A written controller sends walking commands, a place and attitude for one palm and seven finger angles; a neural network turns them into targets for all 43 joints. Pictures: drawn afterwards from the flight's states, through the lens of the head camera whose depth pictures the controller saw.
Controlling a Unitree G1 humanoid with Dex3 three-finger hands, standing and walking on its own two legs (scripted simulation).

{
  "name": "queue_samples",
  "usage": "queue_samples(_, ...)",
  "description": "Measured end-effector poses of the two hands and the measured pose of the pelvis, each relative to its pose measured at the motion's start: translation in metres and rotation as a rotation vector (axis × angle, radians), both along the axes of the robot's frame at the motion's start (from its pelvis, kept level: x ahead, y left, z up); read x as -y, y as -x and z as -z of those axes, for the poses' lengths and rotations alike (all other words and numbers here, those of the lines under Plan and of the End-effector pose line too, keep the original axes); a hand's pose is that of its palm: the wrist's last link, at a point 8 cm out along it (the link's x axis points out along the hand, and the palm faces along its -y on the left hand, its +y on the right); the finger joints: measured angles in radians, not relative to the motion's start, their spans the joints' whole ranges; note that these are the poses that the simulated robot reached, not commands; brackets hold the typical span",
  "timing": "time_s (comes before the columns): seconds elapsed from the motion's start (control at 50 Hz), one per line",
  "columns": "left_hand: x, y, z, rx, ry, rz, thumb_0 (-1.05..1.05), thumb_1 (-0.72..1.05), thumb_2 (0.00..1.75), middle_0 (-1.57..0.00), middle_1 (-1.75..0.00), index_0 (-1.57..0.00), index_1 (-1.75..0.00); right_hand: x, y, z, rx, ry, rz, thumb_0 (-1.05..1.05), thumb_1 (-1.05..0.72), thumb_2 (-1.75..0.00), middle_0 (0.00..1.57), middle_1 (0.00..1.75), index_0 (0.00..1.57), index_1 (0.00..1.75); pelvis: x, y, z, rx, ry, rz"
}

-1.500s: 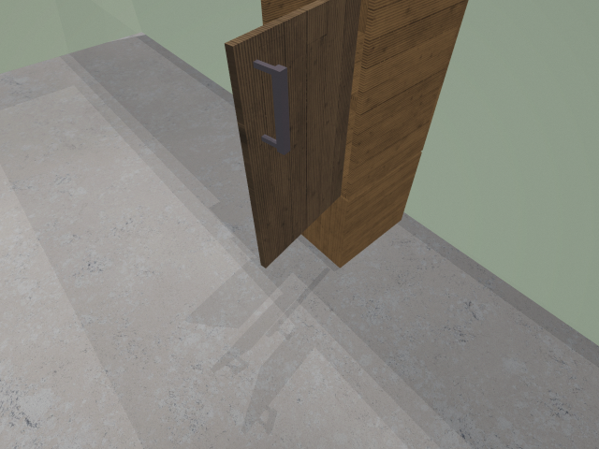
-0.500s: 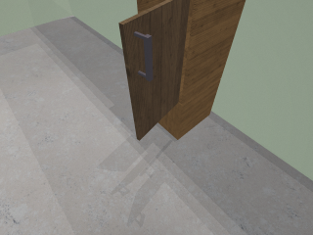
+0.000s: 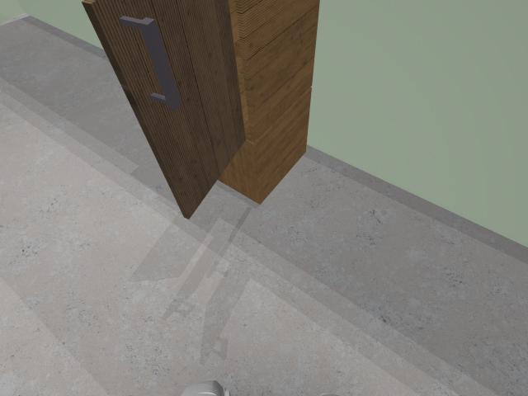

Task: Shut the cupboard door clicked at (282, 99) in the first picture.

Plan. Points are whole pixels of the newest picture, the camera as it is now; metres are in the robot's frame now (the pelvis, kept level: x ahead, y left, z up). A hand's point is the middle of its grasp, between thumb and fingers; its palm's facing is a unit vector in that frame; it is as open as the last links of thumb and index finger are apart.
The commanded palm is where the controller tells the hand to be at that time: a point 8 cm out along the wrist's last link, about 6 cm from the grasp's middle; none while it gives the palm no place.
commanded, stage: walk around to get in front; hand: left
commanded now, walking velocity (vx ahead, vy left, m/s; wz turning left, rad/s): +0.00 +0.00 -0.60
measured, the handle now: (153, 66) +0.60 +0.24 +0.15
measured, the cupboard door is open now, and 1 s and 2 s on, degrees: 100 100 100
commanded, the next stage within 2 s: none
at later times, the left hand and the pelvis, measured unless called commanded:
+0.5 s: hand (177, 373) +0.16 +0.17 -0.14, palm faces -0.24 -0.94 -0.22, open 7.4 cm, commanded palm none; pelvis +0.00 +0.00 +0.02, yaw -17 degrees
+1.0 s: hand (221, 348) +0.21 +0.11 -0.16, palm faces -0.54 -0.82 -0.19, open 7.4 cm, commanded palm none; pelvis +0.01 -0.01 +0.02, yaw -35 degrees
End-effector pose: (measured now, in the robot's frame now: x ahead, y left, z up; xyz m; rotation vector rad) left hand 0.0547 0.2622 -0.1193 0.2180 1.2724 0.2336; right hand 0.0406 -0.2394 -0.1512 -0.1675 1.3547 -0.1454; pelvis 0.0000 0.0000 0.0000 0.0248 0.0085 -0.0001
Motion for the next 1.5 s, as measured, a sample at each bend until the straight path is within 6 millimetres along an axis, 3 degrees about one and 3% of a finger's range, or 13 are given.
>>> queue_samples(0.14,0.009,-0.012,-0.006,-0.04,-0.013,0.081,0.01,0.91,0.89,-0.2,-0.3,-0.2,-0.3,0.019,-0.021,-0.02,0.096,0.036,0.078,0.01,-0.91,-0.9,0.2,0.29,0.2,0.3,0.002,0.003,-0.012,-0.005,0.005,0.082)
queue_samples(0.3,0.006,-0.042,0.011,-0.033,0.048,0.165,0.01,0.91,0.89,-0.2,-0.3,-0.2,-0.3,0.013,-0.037,-0.04,0.245,0.1,0.123,0.01,-0.91,-0.9,0.2,0.29,0.2,0.3,-0.013,-0.001,-0.007,-0.03,0.03,0.178)
queue_samples(0.44,0.024,-0.09,0.0,0.047,0.082,0.26,0.01,0.91,0.89,-0.2,-0.3,-0.2,-0.3,0.011,0.01,-0.046,0.155,0.099,0.159,0.01,-0.91,-0.9,0.2,0.29,0.2,0.3,-0.006,0.001,-0.017,-0.01,0.053,0.247)
queue_samples(0.56,0.058,-0.128,-0.004,0.106,0.055,0.4,0.01,0.91,0.89,-0.2,-0.3,-0.19,-0.3,0.032,0.061,-0.023,0.098,0.071,0.293,0.01,-0.9,-0.9,0.2,0.3,0.2,0.3,0.015,0.001,-0.004,-0.008,0.037,0.332)
queue_samples(0.62,0.07,-0.132,-0.002,0.103,0.024,0.45,0.01,0.91,0.89,-0.2,-0.3,-0.2,-0.3,0.046,0.08,-0.014,0.061,0.077,0.361,0.01,-0.91,-0.9,0.2,0.3,0.2,0.3,0.02,0.005,0.001,-0.005,0.036,0.374)
queue_samples(0.72,0.083,-0.128,-0.002,0.029,0.014,0.509,0.01,0.91,0.89,-0.2,-0.3,-0.2,-0.3,0.056,0.091,-0.029,0.071,0.105,0.437,0.01,-0.91,-0.9,0.2,0.29,0.2,0.3,0.02,0.005,-0.009,-0.011,0.022,0.444)
queue_samples(0.82,0.089,-0.132,0.005,-0.013,0.049,0.556,0.01,0.91,0.89,-0.2,-0.3,-0.2,-0.3,0.048,0.089,-0.041,0.116,0.132,0.489,0.01,-0.91,-0.9,0.19,0.29,0.2,0.3,0.014,-0.002,-0.012,-0.022,0.018,0.506)
queue_samples(0.92,0.095,-0.152,0.017,-0.02,0.092,0.598,0.01,0.91,0.89,-0.2,-0.3,-0.2,-0.3,0.027,0.098,-0.044,0.126,0.159,0.513,0.01,-0.91,-0.9,0.2,0.29,0.2,0.3,0.005,-0.009,-0.007,-0.032,0.045,0.567)
queue_samples(1.1,0.144,-0.195,-0.006,0.05,0.113,0.731,0.01,0.91,0.89,-0.2,-0.3,-0.19,-0.3,-0.004,0.149,-0.046,0.045,0.092,0.636,0.01,-0.91,-0.9,0.2,0.3,0.2,0.3,0.018,-0.008,-0.021,-0.036,0.066,0.673)
queue_samples(1.2,0.188,-0.212,-0.008,0.122,0.078,0.851,0.01,0.91,0.89,-0.2,-0.3,-0.19,-0.3,-0.001,0.19,-0.022,0.029,0.053,0.753,0.01,-0.9,-0.9,0.2,0.3,0.2,0.3,0.039,0.002,-0.005,-0.024,0.026,0.744)
queue_samples(1.26,0.203,-0.21,-0.01,0.135,0.053,0.884,0.01,0.91,0.89,-0.2,-0.3,-0.2,-0.3,0.007,0.207,-0.014,-0.005,0.053,0.807,0.01,-0.91,-0.9,0.2,0.3,0.2,0.3,0.041,0.006,-0.003,-0.018,0.037,0.775)
queue_samples(1.4,0.215,-0.196,-0.006,0.046,0.045,0.945,0.01,0.91,0.89,-0.2,-0.3,-0.2,-0.3,0.026,0.202,-0.033,0.058,0.107,0.875,0.01,-0.91,-0.9,0.2,0.29,0.2,0.3,0.044,0.005,-0.013,-0.023,0.006,0.867)
queue_samples(1.5,0.22,-0.201,0.012,-0.006,0.079,0.973,0.01,0.91,0.89,-0.2,-0.3,-0.2,-0.3,0.027,0.189,-0.038,0.119,0.17,0.897,0.01,-0.91,-0.9,0.2,0.29,0.2,0.3,0.042,-0.008,-0.006,-0.051,0.026,0.925)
